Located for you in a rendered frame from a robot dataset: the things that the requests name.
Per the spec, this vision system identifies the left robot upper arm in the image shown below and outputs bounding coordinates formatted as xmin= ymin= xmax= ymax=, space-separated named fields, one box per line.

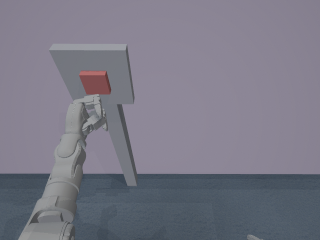
xmin=20 ymin=221 xmax=75 ymax=240

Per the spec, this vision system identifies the left robot forearm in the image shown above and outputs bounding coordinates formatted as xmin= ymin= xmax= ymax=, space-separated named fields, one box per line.
xmin=18 ymin=133 xmax=87 ymax=240

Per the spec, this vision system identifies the button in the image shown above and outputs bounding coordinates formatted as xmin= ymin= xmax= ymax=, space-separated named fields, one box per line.
xmin=79 ymin=70 xmax=111 ymax=95

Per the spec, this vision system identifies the panel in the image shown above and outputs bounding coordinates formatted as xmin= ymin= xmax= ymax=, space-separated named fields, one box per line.
xmin=49 ymin=44 xmax=138 ymax=186

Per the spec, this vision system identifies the left robot hand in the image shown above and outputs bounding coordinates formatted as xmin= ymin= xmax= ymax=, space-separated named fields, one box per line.
xmin=65 ymin=94 xmax=108 ymax=140

